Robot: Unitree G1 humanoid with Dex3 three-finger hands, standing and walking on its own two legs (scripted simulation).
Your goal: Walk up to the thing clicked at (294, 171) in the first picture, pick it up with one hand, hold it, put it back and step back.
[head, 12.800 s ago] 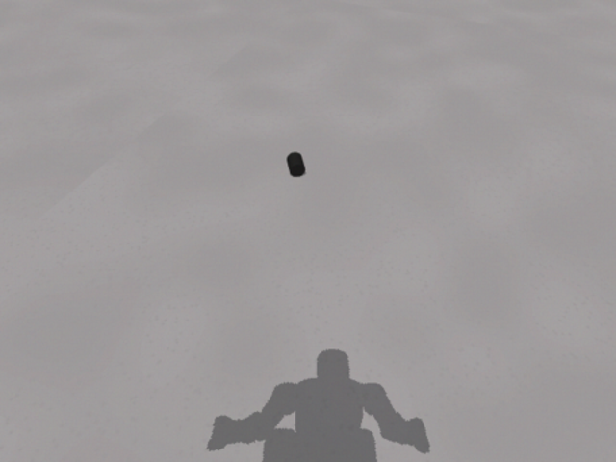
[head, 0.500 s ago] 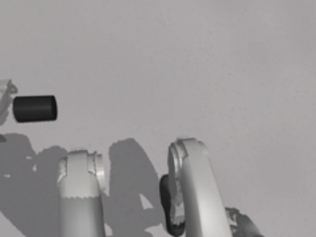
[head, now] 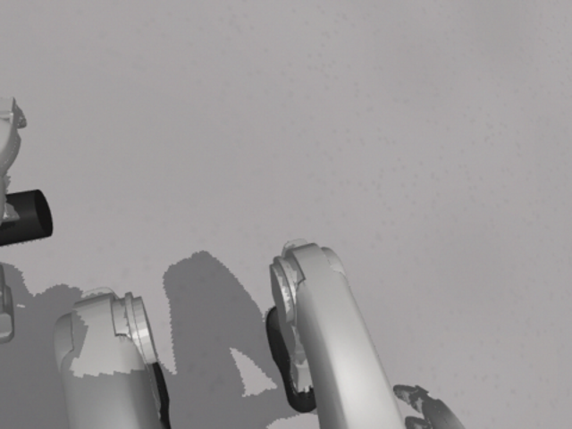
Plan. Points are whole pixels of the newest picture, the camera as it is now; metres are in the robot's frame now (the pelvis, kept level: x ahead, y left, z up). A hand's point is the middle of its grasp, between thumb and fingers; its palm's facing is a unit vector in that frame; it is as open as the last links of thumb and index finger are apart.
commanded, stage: approach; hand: left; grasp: from above
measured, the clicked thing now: (8, 219) +0.46 +0.31 -0.30
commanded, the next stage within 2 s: close in in 0.32 s
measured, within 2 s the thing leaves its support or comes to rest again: neither
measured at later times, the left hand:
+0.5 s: hand out of the picture +0.43 +0.33 -0.18, palm faces -0.42 -0.05 -0.91, open 13.2 cm
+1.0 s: hand out of the picture +0.44 +0.31 -0.23, palm faces -0.51 -0.09 -0.85, open 14.0 cm
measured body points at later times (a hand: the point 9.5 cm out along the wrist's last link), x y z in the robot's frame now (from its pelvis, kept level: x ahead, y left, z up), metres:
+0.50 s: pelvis +0.00 +0.00 -0.02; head +0.22 +0.10 +0.36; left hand +0.45 +0.33 -0.13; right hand +0.09 -0.28 -0.11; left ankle +0.07 +0.13 -0.30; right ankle +0.10 -0.14 -0.30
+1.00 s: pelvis +0.00 +0.00 -0.02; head +0.26 +0.09 +0.33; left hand +0.46 +0.31 -0.18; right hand +0.02 -0.27 -0.11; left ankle +0.07 +0.13 -0.30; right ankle +0.10 -0.14 -0.30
